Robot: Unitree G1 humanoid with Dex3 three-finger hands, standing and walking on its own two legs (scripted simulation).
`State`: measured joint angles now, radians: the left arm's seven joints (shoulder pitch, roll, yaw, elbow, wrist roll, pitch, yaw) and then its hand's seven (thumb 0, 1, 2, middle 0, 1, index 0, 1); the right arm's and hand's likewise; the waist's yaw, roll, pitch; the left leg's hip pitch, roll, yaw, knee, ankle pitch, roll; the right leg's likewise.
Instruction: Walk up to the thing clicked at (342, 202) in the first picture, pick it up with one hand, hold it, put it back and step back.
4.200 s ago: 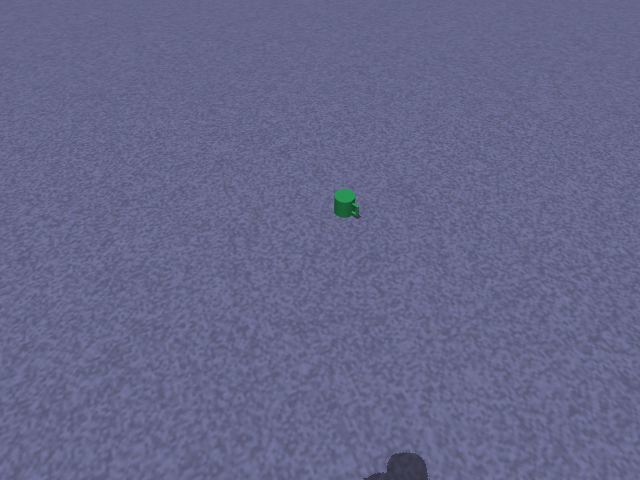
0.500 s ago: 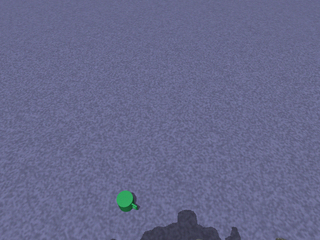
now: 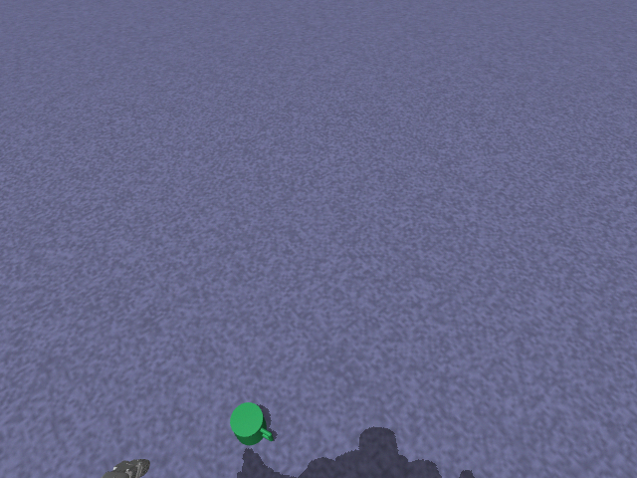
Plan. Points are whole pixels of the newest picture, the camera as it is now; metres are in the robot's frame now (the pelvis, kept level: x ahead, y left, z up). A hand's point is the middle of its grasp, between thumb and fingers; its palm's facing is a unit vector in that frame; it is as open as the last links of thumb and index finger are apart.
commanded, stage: walk up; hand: left
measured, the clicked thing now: (253, 426) +0.39 +0.22 -0.73
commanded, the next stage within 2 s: stand in 0.84 s
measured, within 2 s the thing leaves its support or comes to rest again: neither
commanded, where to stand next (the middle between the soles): +0.02 +0.00 m, yaw +1 degrees
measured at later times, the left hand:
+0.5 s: hand out of the picture +0.08 +0.25 -0.15, palm faces -0.01 -0.94 -0.33, open 7.4 cm
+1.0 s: hand out of the picture +0.10 +0.25 -0.15, palm faces -0.02 -0.94 -0.33, open 7.4 cm
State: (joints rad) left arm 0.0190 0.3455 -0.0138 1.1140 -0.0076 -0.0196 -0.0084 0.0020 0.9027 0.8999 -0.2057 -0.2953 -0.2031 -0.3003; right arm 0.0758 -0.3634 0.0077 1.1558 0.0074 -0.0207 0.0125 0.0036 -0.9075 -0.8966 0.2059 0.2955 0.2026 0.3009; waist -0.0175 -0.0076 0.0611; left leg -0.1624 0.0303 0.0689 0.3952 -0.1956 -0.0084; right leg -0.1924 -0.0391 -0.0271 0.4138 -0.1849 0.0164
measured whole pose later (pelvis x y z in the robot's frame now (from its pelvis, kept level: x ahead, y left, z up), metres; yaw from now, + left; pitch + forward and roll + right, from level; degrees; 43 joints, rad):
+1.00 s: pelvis +0.01 +0.00 +0.01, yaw +1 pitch -2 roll +0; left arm 0.08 0.34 0.00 1.16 0.01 -0.01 -0.01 0.00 0.90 0.90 -0.20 -0.30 -0.20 -0.30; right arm 0.08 -0.35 -0.01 1.16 -0.01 -0.02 0.01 0.00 -0.91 -0.90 0.20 0.30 0.20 0.30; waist -0.01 -0.01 0.04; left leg -0.10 0.02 0.06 0.30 -0.16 -0.01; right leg -0.12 -0.04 -0.04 0.31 -0.15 0.02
